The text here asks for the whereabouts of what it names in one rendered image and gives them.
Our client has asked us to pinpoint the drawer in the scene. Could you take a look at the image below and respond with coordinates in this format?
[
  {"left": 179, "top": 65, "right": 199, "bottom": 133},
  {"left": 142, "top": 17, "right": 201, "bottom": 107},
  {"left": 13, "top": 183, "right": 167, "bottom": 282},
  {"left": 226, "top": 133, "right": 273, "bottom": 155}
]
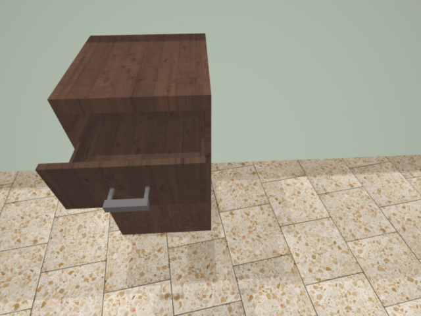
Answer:
[{"left": 36, "top": 110, "right": 207, "bottom": 209}]

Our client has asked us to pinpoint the handle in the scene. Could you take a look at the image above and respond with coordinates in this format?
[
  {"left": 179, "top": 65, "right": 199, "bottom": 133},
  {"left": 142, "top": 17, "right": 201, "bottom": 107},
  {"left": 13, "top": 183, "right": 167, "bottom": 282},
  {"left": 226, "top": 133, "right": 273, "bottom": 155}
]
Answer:
[{"left": 103, "top": 186, "right": 150, "bottom": 213}]

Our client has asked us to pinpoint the cabinet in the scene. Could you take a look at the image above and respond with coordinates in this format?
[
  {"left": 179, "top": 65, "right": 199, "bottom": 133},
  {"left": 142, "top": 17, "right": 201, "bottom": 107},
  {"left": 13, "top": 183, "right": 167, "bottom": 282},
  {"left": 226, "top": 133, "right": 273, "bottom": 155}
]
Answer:
[{"left": 47, "top": 34, "right": 211, "bottom": 235}]

